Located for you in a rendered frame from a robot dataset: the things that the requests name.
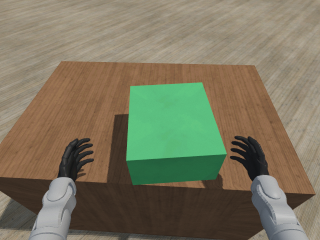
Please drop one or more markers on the robot left forearm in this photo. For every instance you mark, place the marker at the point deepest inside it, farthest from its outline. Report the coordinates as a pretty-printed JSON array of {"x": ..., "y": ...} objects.
[{"x": 53, "y": 220}]

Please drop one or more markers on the carton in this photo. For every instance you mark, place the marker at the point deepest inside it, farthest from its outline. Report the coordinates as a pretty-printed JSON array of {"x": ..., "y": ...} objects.
[{"x": 172, "y": 135}]

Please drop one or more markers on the left robot hand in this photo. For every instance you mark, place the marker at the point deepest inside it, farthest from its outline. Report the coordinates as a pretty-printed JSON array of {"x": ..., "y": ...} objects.
[{"x": 70, "y": 162}]

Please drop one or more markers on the right robot hand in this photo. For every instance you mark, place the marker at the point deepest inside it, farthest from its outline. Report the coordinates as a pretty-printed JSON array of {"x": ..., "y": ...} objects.
[{"x": 254, "y": 161}]

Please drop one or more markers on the robot right forearm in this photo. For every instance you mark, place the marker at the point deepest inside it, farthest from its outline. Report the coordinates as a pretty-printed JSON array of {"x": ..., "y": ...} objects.
[{"x": 277, "y": 218}]

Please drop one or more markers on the pedestal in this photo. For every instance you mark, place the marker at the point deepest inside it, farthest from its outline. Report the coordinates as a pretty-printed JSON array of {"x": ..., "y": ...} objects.
[{"x": 85, "y": 99}]

